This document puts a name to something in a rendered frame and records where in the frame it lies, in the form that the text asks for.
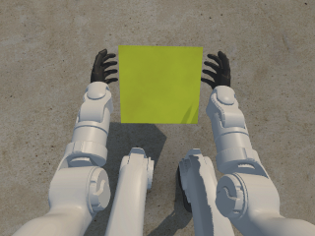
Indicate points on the left robot upper arm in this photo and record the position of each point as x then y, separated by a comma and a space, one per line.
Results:
76, 195

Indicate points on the right robot upper arm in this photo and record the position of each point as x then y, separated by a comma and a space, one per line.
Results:
252, 204

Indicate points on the right robot shin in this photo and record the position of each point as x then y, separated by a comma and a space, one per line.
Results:
194, 151

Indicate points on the left robot hand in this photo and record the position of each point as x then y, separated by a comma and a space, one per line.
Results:
98, 74

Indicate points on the robot right forearm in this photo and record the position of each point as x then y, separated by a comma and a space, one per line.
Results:
234, 150

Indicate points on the robot left forearm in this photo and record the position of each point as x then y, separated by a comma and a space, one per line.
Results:
88, 144

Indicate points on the carton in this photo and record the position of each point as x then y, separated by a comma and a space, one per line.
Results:
159, 84

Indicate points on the right robot hand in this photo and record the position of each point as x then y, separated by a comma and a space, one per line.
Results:
222, 77

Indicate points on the robot left thigh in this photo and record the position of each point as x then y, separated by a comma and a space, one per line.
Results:
128, 208

